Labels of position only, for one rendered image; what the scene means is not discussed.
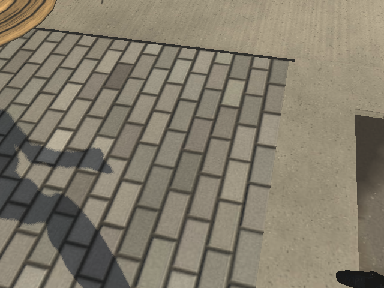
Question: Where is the right robot hand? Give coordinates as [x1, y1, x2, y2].
[336, 270, 384, 288]

